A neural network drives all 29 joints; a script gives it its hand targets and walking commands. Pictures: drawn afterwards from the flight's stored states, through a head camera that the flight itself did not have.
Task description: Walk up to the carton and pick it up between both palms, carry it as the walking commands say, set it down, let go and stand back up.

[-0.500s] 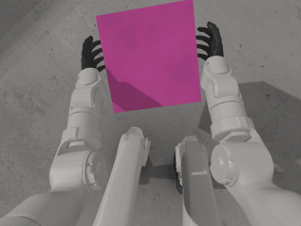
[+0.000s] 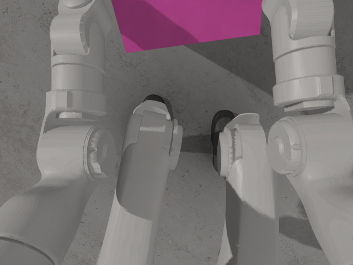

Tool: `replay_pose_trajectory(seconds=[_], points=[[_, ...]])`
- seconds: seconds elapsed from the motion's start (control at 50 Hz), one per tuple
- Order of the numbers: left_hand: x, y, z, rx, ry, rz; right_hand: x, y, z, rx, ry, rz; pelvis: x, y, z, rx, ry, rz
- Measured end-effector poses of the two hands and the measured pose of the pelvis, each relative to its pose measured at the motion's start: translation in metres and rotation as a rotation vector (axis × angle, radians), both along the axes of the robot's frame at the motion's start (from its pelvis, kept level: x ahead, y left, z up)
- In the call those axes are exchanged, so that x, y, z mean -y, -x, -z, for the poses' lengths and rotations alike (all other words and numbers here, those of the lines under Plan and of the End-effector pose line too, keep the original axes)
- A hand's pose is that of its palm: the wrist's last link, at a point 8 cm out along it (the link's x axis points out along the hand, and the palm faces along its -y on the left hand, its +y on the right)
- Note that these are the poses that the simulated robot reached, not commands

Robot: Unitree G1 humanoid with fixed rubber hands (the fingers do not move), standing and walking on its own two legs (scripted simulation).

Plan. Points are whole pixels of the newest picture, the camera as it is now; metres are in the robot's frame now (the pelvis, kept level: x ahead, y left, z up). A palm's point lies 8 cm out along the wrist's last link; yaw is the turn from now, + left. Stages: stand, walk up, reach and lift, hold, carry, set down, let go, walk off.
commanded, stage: set down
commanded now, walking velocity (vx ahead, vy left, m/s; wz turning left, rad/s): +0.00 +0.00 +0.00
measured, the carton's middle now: out of the picture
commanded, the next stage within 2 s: none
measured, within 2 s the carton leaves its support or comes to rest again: rests again in 1.90 s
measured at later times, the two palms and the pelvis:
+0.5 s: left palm out of the picture +0.52 +0.21 -0.24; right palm out of the picture +0.57 -0.10 -0.23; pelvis +0.01 +0.01 -0.05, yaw -1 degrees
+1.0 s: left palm out of the picture +0.54 +0.21 -0.24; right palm out of the picture +0.60 -0.10 -0.24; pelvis +0.02 +0.00 -0.06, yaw +0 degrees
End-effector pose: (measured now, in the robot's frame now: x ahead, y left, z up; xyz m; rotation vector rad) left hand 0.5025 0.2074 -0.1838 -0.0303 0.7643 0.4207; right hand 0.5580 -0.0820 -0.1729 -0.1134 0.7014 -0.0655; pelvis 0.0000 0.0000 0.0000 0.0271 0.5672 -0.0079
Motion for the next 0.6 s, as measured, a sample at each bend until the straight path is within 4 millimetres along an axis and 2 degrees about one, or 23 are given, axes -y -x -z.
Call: replay_pose_trajectory(seconds=[0.06,0.18,0.24,0.32,0.44,0.52,0.6], points=[[0.000,-0.001,0.004,-0.012,-0.009,0.015,0.001,0.001,0.005,-0.007,0.024,-0.015,-0.001,-0.002,0.011,0.017,0.008,-0.004],[0.002,-0.015,-0.010,0.001,-0.024,0.019,0.003,-0.010,-0.002,-0.003,-0.015,0.000,-0.003,-0.001,0.021,0.060,0.004,-0.003],[0.001,-0.021,-0.009,0.012,-0.027,0.031,0.005,-0.016,-0.002,0.005,-0.017,-0.032,-0.004,0.001,0.025,0.059,-0.001,0.000],[-0.001,-0.022,0.009,0.009,0.016,0.070,0.008,-0.018,0.011,-0.013,-0.018,-0.059,-0.004,0.001,0.033,0.034,-0.002,0.005],[-0.001,-0.011,0.050,-0.061,0.051,0.127,0.013,-0.008,0.049,-0.089,-0.028,-0.063,-0.006,-0.004,0.045,0.024,0.002,0.022],[0.001,-0.016,0.051,-0.068,0.049,0.119,0.015,-0.010,0.060,-0.095,-0.038,-0.049,-0.005,-0.010,0.049,0.025,-0.006,0.017],[0.003,-0.031,0.046,-0.026,0.031,0.082,0.015,-0.024,0.057,-0.052,-0.041,-0.052,-0.001,-0.015,0.053,0.023,-0.017,0.015]])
